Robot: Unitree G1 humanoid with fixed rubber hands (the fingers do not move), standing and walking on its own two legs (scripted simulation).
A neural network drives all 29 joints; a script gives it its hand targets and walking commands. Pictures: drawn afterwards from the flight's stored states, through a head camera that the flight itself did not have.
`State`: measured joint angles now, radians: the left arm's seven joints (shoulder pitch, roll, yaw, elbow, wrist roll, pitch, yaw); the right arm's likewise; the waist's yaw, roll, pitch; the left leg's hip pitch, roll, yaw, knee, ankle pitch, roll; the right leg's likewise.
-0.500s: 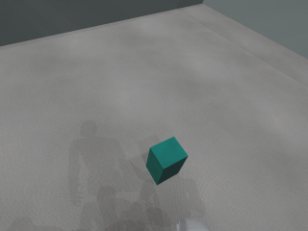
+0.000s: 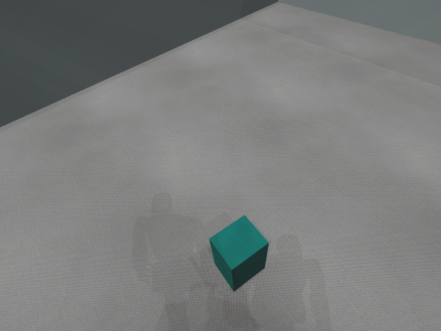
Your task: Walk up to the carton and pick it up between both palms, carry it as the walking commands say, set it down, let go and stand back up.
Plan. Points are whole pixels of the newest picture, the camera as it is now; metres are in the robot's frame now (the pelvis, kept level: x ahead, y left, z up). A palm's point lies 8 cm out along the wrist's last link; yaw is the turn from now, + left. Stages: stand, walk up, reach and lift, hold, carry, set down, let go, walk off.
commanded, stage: walk up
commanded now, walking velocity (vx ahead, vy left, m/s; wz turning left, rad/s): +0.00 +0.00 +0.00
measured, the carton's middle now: (239, 254) +0.50 -0.05 -0.64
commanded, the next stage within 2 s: none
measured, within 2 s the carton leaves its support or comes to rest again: neither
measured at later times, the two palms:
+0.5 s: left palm out of the picture +0.05 +0.22 -0.15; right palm out of the picture +0.04 -0.21 -0.14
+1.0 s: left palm out of the picture +0.05 +0.22 -0.15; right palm out of the picture +0.03 -0.21 -0.14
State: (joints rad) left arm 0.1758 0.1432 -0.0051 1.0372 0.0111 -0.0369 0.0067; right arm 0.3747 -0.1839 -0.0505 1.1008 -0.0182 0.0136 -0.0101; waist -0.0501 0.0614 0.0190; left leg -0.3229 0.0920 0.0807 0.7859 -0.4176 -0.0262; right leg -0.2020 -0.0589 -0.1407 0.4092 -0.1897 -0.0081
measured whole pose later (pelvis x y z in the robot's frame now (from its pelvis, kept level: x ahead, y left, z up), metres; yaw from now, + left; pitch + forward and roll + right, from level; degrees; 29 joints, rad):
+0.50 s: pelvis +0.06 +0.00 +0.00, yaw -1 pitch +0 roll +0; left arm 0.27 0.14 0.01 1.16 0.00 -0.01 0.05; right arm 0.27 -0.12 -0.02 1.16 0.00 -0.02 -0.04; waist 0.00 -0.02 0.01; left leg -0.12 0.04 0.11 0.35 -0.22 -0.01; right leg -0.11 -0.06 -0.12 0.36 -0.24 0.01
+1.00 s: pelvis +0.07 +0.00 +0.00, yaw -1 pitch +0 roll +0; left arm 0.29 0.14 0.01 1.16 0.01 -0.01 0.04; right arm 0.30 -0.13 -0.01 1.17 -0.01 -0.02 -0.04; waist 0.00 -0.02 0.02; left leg -0.11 0.04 0.11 0.36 -0.24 -0.01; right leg -0.09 -0.06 -0.13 0.36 -0.26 0.02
